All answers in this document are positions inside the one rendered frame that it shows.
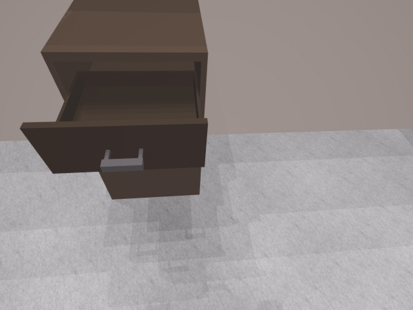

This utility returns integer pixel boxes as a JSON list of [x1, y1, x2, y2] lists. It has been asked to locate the cabinet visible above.
[[41, 0, 208, 200]]

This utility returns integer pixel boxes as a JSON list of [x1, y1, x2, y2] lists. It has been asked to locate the drawer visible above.
[[20, 70, 208, 174]]

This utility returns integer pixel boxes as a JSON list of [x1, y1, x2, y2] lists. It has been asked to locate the handle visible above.
[[100, 149, 144, 172]]

